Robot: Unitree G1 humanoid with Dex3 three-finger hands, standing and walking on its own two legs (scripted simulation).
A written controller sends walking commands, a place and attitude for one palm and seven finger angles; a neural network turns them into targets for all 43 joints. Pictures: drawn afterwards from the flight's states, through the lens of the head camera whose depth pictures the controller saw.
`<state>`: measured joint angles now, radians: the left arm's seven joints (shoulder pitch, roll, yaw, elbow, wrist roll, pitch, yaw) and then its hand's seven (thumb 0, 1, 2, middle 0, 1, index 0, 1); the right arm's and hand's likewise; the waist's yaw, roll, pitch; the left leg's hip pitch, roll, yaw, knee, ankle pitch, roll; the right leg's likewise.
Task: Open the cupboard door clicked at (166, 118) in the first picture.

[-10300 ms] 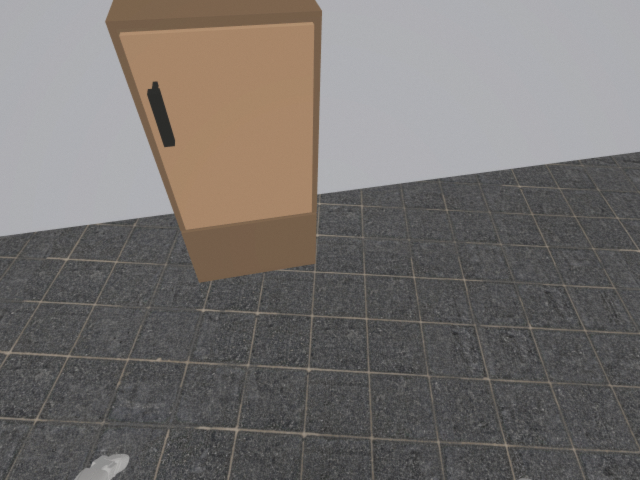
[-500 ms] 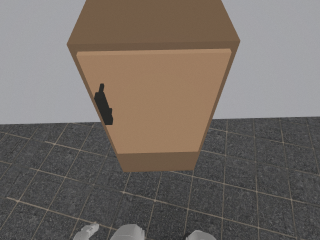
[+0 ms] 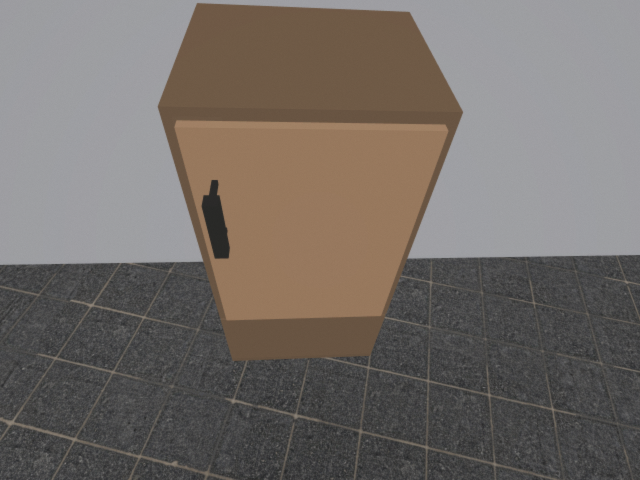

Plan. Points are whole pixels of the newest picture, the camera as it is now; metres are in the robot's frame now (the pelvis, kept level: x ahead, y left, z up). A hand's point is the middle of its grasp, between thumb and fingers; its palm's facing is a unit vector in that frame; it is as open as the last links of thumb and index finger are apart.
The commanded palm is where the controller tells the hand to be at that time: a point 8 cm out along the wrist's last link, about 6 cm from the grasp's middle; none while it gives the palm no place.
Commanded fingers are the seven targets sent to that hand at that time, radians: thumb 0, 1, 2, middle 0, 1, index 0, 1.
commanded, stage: come to a stop and stand still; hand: left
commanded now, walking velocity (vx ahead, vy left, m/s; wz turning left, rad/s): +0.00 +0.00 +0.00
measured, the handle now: (218, 219) +0.53 +0.20 -0.04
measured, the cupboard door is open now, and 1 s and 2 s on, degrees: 0 0 0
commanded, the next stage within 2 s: look again from close up in 0.56 s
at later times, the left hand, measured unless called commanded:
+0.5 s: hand out of the picture -0.01 +0.10 -0.18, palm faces +0.08 -0.98 -0.18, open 7.2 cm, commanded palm none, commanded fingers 0.00 0.90 0.90 -0.20 -0.30 -0.20 -0.30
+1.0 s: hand out of the picture +0.00 +0.17 -0.19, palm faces +0.04 -0.98 -0.21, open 7.3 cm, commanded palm none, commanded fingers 0.00 0.90 0.90 -0.20 -0.30 -0.20 -0.30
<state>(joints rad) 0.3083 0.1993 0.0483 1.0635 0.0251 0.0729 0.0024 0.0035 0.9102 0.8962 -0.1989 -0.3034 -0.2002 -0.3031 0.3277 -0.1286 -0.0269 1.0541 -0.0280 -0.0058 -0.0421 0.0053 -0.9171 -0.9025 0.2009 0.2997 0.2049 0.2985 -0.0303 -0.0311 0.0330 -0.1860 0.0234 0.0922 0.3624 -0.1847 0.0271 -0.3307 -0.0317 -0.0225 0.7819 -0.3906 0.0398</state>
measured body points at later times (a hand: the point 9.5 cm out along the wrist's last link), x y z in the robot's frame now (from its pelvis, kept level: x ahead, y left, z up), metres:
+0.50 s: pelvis +0.00 -0.06 -0.01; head +0.00 -0.07 +0.44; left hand -0.01 +0.15 -0.17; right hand -0.01 -0.27 -0.17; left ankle +0.00 +0.10 -0.75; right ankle -0.01 -0.14 -0.75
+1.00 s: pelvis -0.01 -0.01 -0.01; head -0.02 -0.01 +0.44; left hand -0.01 +0.22 -0.17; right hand +0.00 -0.23 -0.17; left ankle -0.01 +0.08 -0.75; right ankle -0.01 -0.14 -0.75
